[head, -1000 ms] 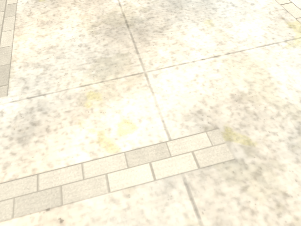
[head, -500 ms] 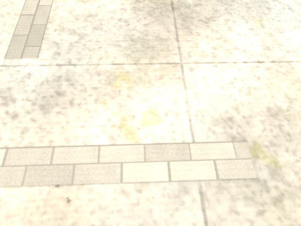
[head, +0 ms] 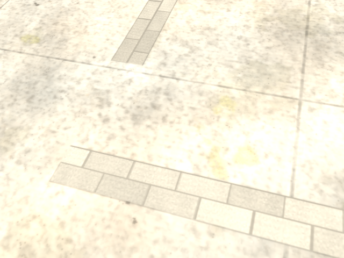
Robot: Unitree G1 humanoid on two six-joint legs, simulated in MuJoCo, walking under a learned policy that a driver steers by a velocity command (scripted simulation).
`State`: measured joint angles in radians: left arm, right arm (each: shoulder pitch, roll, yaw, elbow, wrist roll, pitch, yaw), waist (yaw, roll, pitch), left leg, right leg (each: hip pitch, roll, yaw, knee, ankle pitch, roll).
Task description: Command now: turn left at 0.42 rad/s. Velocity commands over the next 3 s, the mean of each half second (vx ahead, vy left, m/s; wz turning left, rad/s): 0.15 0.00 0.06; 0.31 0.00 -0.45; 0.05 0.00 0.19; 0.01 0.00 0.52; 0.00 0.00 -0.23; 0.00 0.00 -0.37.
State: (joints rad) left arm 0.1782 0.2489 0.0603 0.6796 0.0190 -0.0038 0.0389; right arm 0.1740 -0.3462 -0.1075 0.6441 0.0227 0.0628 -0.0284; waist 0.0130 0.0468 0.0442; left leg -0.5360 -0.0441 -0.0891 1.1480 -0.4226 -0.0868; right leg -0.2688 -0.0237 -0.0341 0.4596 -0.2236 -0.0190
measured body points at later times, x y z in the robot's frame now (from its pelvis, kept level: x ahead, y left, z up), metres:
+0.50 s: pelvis +0.05 +0.02 +0.01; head +0.06 +0.03 +0.46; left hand +0.18 +0.30 -0.10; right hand +0.12 -0.25 -0.10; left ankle -0.02 +0.14 -0.74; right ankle +0.13 -0.13 -0.69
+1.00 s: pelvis +0.23 -0.08 +0.01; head +0.27 -0.12 +0.45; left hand +0.41 +0.16 -0.09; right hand +0.33 -0.39 -0.10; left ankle +0.40 +0.05 -0.67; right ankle +0.20 -0.14 -0.74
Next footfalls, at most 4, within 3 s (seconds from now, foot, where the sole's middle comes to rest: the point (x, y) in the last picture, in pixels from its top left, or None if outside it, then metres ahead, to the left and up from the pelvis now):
0.20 left None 0.02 0.14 -0.78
0.68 right None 0.24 -0.15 -0.78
1.18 left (202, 253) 0.47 -0.03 -0.78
1.52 right None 0.37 -0.25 -0.78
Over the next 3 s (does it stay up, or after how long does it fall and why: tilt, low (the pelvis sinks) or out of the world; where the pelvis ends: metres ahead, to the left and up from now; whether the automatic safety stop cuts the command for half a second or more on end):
stays up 0.32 -0.11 -0.01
